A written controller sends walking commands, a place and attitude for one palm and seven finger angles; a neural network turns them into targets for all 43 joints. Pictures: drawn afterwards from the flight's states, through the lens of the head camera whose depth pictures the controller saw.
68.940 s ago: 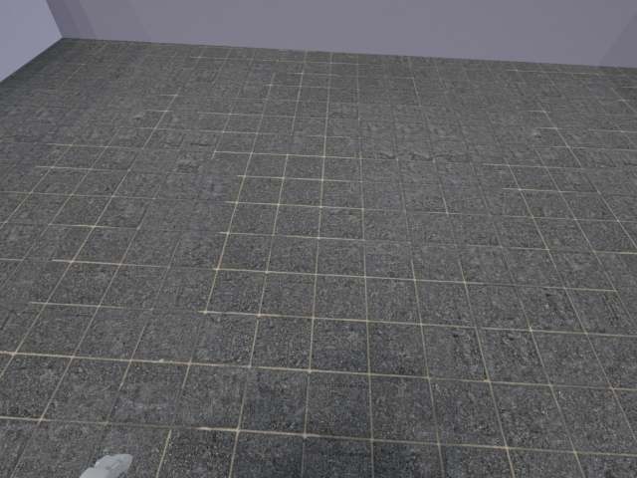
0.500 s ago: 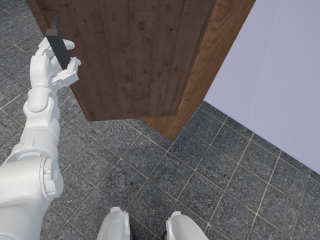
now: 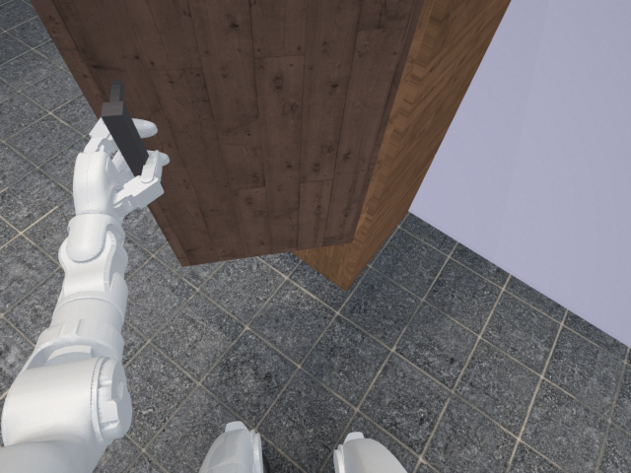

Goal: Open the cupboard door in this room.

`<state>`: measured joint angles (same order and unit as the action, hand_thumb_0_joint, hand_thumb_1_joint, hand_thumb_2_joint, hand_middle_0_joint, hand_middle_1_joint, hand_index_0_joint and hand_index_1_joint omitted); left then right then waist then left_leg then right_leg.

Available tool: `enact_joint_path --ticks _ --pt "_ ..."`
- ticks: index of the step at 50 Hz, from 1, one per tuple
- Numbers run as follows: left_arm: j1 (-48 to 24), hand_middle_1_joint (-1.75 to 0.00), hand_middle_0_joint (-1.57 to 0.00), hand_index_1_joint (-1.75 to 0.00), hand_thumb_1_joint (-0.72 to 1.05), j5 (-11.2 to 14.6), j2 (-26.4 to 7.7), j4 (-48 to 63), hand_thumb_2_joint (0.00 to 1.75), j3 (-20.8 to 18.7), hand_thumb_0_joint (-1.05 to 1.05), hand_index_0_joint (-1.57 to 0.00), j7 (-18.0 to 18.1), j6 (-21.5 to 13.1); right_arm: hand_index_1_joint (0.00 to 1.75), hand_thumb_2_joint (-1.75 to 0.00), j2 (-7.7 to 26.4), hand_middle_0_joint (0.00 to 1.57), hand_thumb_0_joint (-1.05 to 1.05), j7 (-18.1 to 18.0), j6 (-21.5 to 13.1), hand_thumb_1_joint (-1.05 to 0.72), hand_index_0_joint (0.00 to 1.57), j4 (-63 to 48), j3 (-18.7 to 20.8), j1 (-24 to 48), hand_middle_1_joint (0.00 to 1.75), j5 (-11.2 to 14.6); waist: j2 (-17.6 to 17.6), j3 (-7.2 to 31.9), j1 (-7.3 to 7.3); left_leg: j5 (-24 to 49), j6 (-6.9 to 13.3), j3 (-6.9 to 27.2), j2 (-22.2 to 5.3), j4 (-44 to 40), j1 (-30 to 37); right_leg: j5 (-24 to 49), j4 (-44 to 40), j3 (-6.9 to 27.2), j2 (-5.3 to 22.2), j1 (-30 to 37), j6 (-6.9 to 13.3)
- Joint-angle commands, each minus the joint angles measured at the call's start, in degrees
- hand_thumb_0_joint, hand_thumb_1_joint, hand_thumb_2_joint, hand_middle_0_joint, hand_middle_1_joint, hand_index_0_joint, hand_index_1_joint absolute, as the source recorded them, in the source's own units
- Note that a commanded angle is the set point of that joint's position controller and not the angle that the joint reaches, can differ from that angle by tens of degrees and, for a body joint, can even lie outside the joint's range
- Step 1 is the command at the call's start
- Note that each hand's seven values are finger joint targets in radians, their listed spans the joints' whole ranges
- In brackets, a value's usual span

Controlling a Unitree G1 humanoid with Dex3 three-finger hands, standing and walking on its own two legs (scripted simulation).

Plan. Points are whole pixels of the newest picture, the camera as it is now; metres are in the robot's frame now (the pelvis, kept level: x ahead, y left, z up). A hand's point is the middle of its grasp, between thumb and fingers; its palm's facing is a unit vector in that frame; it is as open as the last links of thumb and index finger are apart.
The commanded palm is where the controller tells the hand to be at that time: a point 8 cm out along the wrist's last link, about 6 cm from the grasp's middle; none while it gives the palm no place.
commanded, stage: pull the door open along its arc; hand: left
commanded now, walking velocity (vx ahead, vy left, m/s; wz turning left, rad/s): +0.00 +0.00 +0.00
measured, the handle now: (136, 143) +0.53 +0.21 +0.07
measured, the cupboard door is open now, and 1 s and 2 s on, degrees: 48 86 88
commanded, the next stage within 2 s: open thumb and fingers to let go in 0.72 s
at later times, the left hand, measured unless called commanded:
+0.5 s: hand (225, 293) +0.31 +0.08 +0.07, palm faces +0.32 -0.95 +0.07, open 6.4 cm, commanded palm +0.25 +0.16 +0.06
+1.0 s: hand (266, 313) +0.29 +0.04 +0.06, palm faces +0.44 -0.90 -0.02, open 6.5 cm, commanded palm +0.24 +0.09 +0.06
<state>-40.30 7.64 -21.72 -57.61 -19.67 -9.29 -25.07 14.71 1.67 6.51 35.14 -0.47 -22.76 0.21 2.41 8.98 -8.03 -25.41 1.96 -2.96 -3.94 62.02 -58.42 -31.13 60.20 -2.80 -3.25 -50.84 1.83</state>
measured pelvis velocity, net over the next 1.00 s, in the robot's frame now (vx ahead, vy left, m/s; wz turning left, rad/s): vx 0.01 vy -0.07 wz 0.09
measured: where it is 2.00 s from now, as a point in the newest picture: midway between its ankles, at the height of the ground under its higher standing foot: outside the picture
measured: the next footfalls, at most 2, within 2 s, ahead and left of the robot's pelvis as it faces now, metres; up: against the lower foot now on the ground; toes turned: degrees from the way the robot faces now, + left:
none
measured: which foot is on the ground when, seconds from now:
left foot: down 0.00-1.00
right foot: down 0.00-1.00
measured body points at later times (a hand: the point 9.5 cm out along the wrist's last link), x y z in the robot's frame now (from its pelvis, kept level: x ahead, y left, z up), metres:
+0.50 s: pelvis +0.01 -0.02 +0.01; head +0.05 -0.03 +0.46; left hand +0.29 +0.13 +0.07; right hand +0.20 -0.23 -0.08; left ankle +0.03 +0.10 -0.66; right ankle -0.03 -0.11 -0.66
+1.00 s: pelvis +0.01 -0.07 +0.01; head +0.05 -0.09 +0.46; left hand +0.26 +0.09 +0.06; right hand +0.18 -0.29 -0.11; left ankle +0.03 +0.10 -0.66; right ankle -0.03 -0.11 -0.66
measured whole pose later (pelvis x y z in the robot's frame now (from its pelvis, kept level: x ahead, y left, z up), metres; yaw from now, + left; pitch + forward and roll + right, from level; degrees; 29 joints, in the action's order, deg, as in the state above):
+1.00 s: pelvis +0.01 -0.07 +0.01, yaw +5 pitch +13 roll +3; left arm 6.3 -3.3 5.4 -11.9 8.8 29.6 -19.4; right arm 12.8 0.6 1.0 34.2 1.2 -12.5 -3.8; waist 1.6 9.5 -0.6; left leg -23.2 -1.9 1.5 -0.8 56.1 -46.3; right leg -33.7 59.8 -6.2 -1.8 -39.8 6.7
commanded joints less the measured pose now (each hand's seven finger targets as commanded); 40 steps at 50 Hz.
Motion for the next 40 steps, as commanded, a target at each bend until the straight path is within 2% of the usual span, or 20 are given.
enact_joint_path --ticks 1,6,7,8,10,11,13,14,17,18,19,20,21,23,26,28,34,36,39,40 --pt "-3.33 -1.35 -0.40 -1.35 0.90 2.11 -8.10 18.01 0.90 0.89 0.00 -0.40 -1.07 -3.32 0.30 -0.90 9.20 0.20 0.00 -0.30 -1.24 -0.90 0.20 -6.78 3.70 -4.26 0.30 0.60 1.50 24.85 4.13 25.21 0.10 3.73 2.86 -6.32 26.96 30.80 -8.08 0.92 -1.03 9.97 -0.89" --pt "15.91 -1.35 -0.40 -1.35 0.90 5.12 -2.35 32.72 0.90 4.00 0.00 -0.40 -0.53 -2.69 0.30 -0.90 8.18 0.20 0.00 0.39 -2.29 -0.90 0.20 -10.31 3.88 -0.60 0.30 1.30 -0.48 22.69 6.79 27.77 0.35 2.15 3.33 -8.47 27.97 37.27 -9.41 1.13 -0.54 15.84 -1.21" --pt "19.62 -1.35 -0.40 -1.35 0.90 5.38 -2.25 35.68 0.90 4.15 0.00 -0.40 -0.22 -2.62 0.30 -0.90 8.09 0.20 0.00 0.46 -2.55 -0.90 0.20 -10.93 3.85 0.06 0.30 1.33 -1.04 21.92 7.42 28.06 0.30 2.11 3.36 -8.97 27.68 38.17 -9.34 1.12 -0.45 17.14 -1.19" --pt "23.19 -1.35 -0.40 -1.35 0.90 7.67 -0.89 39.75 0.90 0.42 0.00 -0.40 3.99 -2.36 0.30 -0.90 6.97 0.20 0.00 0.58 -3.20 -0.90 0.20 -11.70 3.75 1.21 0.30 0.94 -1.29 22.34 10.58 29.20 0.12 1.54 3.57 -9.24 27.14 39.19 -9.37 0.85 -0.39 19.43 -1.15" --pt "30.73 -1.35 -0.40 -1.35 0.90 7.61 3.62 43.22 0.90 0.50 0.00 -0.40 11.94 -1.30 0.30 -0.90 5.66 0.20 0.00 1.01 -4.16 -0.90 0.20 -12.10 3.39 3.28 0.30 0.58 -2.76 19.07 11.53 28.68 -0.74 1.32 3.49 -10.13 25.80 38.85 -9.04 0.09 -0.11 19.67 -1.40" --pt "33.18 -1.35 -0.40 -1.35 0.90 6.37 6.37 45.36 0.90 3.34 0.00 -0.40 14.28 -1.05 0.30 -0.90 5.47 0.20 0.00 1.33 -4.47 -0.90 0.20 -12.34 3.28 4.10 0.30 0.38 -2.70 16.85 10.57 27.99 -0.84 1.40 3.49 -10.14 25.83 37.86 -9.06 -0.14 -0.04 18.55 -1.42" --pt "37.20 -1.35 -0.40 -1.35 0.90 4.02 5.73 48.65 0.90 3.01 0.00 -0.40 18.72 -1.40 0.30 -0.90 5.38 0.20 0.00 1.52 -4.75 -0.90 0.20 -12.53 3.27 5.26 0.30 -0.39 -4.53 15.54 11.00 26.36 -0.79 1.64 3.74 -9.64 24.35 37.00 -8.68 0.22 0.16 19.16 -1.23" --pt "38.37 -1.35 -0.40 -1.35 0.90 2.81 7.00 49.04 0.90 3.99 0.00 -0.40 20.82 -1.47 0.30 -0.90 5.08 0.20 0.00 1.61 -4.67 -0.90 0.20 -12.61 3.21 6.22 0.30 -0.72 -4.80 14.56 10.80 24.79 -0.92 1.67 3.80 -9.80 23.77 36.00 -8.65 0.47 0.53 18.78 -1.30" --pt "38.96 -1.35 -0.40 -1.35 0.90 -0.81 10.83 53.80 0.90 7.86 0.00 -0.40 26.30 -1.94 0.30 -0.90 3.85 0.20 0.00 1.61 -4.57 -0.90 0.20 -12.97 2.98 8.67 0.30 -1.81 -3.40 14.72 10.83 22.72 -0.98 1.60 3.96 -8.90 23.92 34.19 -8.29 1.45 1.32 18.22 -1.14" --pt "39.08 -1.35 -0.40 -1.35 0.90 -2.29 10.23 54.44 0.90 7.89 0.00 -0.40 28.22 -2.10 0.30 -0.90 3.75 0.20 0.00 1.41 -4.46 -0.90 0.20 -12.62 3.05 8.64 0.30 -2.19 -4.99 14.89 10.63 22.42 -0.93 1.95 3.86 -8.50 23.77 33.84 -8.31 1.88 1.32 18.57 -1.12" --pt "40.42 -1.35 -0.40 -1.35 0.90 -3.34 13.22 54.65 0.90 10.65 0.00 -0.40 29.69 -1.75 0.30 -0.90 3.16 0.20 0.00 1.44 -4.28 -0.90 0.20 -12.89 2.83 9.70 0.30 -2.30 -3.07 13.99 10.81 21.45 -1.12 1.89 3.97 -8.75 23.79 32.66 -8.47 1.98 1.59 18.02 -0.94" --pt "40.46 -1.35 -0.40 -1.35 0.90 -4.04 14.63 55.51 0.90 11.99 0.00 -0.40 31.17 -1.45 0.30 -0.90 2.84 0.20 0.00 1.43 -4.24 -0.90 0.20 -12.96 2.66 10.15 0.30 -2.47 -3.91 14.15 10.55 21.33 -1.11 2.09 3.92 -8.58 24.14 32.49 -8.56 1.86 1.69 17.78 -0.96" --pt "40.73 -1.35 -0.40 -1.35 0.90 -4.83 15.80 56.51 0.90 13.26 0.00 -0.40 32.60 -1.17 0.30 -0.90 2.63 0.20 0.00 1.38 -4.18 -0.90 0.20 -13.04 2.63 10.70 0.30 -2.59 -3.00 14.36 10.60 20.92 -1.20 2.02 4.06 -8.43 24.31 32.23 -8.80 2.16 1.87 17.88 -0.92" --pt "42.67 -1.35 -0.40 -1.35 0.90 -6.59 18.23 56.36 0.90 15.67 0.00 -0.40 35.59 0.05 0.30 -0.90 2.20 0.20 0.00 1.28 -4.05 -0.90 0.20 -13.06 2.42 11.02 0.30 -2.99 -5.03 14.11 10.09 20.04 -1.11 2.40 4.10 -8.21 24.02 32.10 -9.51 2.46 1.94 18.11 -1.14" --pt "41.87 -1.35 -0.40 -1.35 0.90 -9.45 20.56 57.16 0.90 18.41 0.00 -0.40 39.55 2.23 0.30 -0.90 1.60 0.20 0.00 0.88 -3.96 -0.90 0.20 -13.27 1.90 12.78 0.30 -3.43 -4.85 13.47 9.70 17.10 -1.28 2.69 4.37 -8.40 23.46 30.06 -10.74 3.17 2.70 18.03 -1.51" --pt "43.55 -1.35 -0.40 -1.35 0.90 -11.39 22.62 56.87 0.90 21.17 0.00 -0.40 40.40 3.78 0.30 -0.90 1.17 0.20 0.00 0.47 -4.26 -0.90 0.20 -13.43 1.57 12.67 0.30 -3.73 -5.97 12.10 8.77 16.12 -1.26 2.92 4.45 -8.49 23.14 30.50 -12.10 3.78 3.15 18.38 -1.77" --pt "46.75 -1.35 -0.40 -1.35 0.90 -11.97 28.14 60.26 0.90 28.63 0.00 -0.40 38.79 5.15 0.30 -0.90 0.85 0.20 0.00 -0.38 -5.65 -0.90 0.20 -13.60 1.61 13.32 0.30 -3.89 -8.52 11.26 7.29 15.03 -1.45 3.52 4.58 -8.69 22.63 38.92 -14.16 6.55 5.60 21.57 -3.41" --pt "46.75 -1.35 -0.40 -1.35 0.90 -12.26 29.86 60.45 0.90 30.70 0.00 -0.40 38.56 4.98 0.30 -0.90 0.76 0.20 0.00 -0.45 -6.51 -0.90 0.20 -13.33 1.55 13.44 0.30 -3.93 -9.98 10.15 6.59 13.85 -1.45 3.87 4.62 -8.49 21.98 39.35 -14.70 6.97 6.25 21.27 -3.88" --pt "46.23 -1.35 -0.40 -1.35 0.90 -12.85 31.81 60.70 0.90 33.32 0.00 -0.40 38.60 4.48 0.30 -0.90 0.67 0.20 0.00 -0.41 -8.02 -0.90 0.20 -12.90 1.46 14.11 0.30 -4.03 -9.46 9.05 6.23 11.45 -1.48 4.46 4.81 -7.67 20.25 35.29 -15.77 8.63 7.11 19.90 -4.01" --pt "43.80 -1.35 -0.40 -1.35 0.90 -12.83 30.75 60.56 0.90 32.60 0.00 -0.40 38.81 4.06 0.30 -0.90 0.78 0.20 0.00 -0.56 -8.36 -0.90 0.20 -12.22 1.55 14.03 0.30 -3.99 -10.41 8.65 5.75 10.92 -1.53 4.80 4.71 -7.27 19.68 34.87 -15.81 9.16 7.42 19.35 -4.19"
